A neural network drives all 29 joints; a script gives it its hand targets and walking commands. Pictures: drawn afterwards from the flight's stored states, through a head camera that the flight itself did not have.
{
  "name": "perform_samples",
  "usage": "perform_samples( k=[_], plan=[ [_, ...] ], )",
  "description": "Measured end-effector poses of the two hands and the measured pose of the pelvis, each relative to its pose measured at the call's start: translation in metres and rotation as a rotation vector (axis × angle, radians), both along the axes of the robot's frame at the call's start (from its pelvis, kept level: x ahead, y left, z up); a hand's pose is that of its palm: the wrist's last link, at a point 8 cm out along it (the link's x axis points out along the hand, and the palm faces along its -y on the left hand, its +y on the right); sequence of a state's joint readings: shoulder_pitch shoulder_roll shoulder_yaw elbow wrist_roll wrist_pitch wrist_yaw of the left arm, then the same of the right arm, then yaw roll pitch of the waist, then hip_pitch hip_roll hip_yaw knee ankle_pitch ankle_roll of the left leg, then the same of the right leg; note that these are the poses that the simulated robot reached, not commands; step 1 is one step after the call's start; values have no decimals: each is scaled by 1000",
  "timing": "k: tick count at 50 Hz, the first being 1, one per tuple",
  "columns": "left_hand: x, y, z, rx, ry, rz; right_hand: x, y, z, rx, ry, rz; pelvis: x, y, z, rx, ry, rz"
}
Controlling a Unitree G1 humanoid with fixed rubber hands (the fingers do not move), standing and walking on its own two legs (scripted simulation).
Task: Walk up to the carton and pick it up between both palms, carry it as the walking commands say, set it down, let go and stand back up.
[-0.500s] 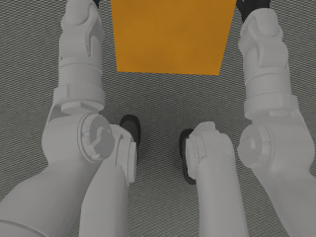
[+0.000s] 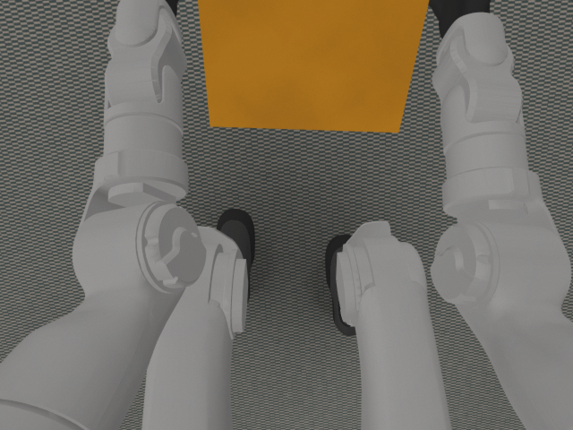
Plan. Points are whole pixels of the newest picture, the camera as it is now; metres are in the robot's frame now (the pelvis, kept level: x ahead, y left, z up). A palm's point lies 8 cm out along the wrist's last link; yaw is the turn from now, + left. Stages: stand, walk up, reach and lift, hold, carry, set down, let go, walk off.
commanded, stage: set down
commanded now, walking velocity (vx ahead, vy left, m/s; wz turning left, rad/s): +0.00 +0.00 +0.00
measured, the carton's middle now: (305, 15) +0.55 +0.00 -0.26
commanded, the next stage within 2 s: none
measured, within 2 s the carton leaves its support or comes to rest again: rests again in 0.62 s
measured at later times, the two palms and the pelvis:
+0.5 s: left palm (166, 33) +0.52 +0.16 -0.21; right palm (444, 32) +0.52 -0.15 -0.20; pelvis +0.00 +0.00 +0.00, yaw +0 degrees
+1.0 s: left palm (145, 47) +0.50 +0.18 -0.20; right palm (478, 43) +0.50 -0.18 -0.18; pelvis -0.03 +0.00 -0.01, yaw -1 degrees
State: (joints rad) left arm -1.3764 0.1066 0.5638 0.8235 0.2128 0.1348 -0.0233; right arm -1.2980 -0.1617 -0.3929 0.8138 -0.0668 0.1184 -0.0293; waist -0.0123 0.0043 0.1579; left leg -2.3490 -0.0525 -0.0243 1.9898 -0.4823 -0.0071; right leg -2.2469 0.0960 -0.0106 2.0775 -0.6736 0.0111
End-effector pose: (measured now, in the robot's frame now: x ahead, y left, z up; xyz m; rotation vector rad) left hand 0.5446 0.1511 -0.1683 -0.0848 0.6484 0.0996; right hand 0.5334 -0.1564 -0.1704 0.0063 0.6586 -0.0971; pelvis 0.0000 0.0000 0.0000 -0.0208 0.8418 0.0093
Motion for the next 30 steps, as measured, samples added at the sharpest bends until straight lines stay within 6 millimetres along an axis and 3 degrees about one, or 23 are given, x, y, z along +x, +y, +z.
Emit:
perform_samples(
  k=[17,25,30],
  plan=[
    [-9,1,-16,59,49,-26,1,0,-6,4,-4,3,1,0,-1,0,1,-2],
    [-29,5,-40,186,142,-118,-15,4,-26,-26,75,26,0,1,-2,-1,-8,-5],
    [-33,13,-41,206,133,-85,-27,5,-34,-11,91,11,-7,1,-5,3,-33,-10]
  ],
)
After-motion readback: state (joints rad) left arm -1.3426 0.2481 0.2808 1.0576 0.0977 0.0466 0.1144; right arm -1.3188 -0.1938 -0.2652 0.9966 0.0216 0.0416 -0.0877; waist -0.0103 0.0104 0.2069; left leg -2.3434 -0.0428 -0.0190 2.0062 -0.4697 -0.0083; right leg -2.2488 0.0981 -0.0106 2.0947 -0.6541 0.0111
